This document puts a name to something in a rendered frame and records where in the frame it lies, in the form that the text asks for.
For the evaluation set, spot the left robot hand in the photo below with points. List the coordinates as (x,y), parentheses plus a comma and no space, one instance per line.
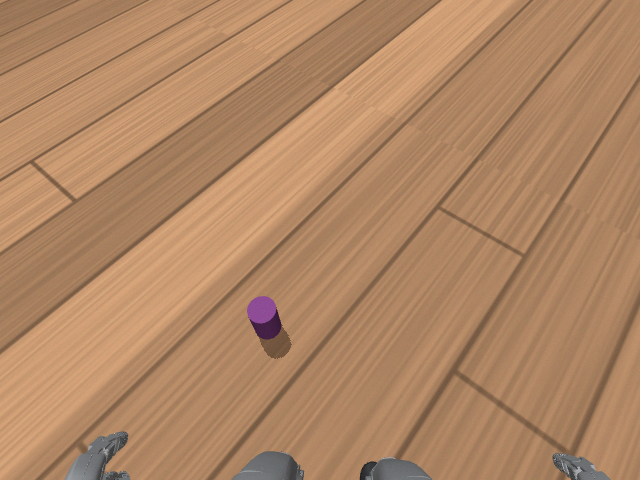
(91,466)

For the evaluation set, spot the right robot hand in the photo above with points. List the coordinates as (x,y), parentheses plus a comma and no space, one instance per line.
(577,468)

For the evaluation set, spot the right robot foot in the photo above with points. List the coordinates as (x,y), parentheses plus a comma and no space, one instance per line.
(366,469)

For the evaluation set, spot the can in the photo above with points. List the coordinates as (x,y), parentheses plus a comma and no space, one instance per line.
(264,317)

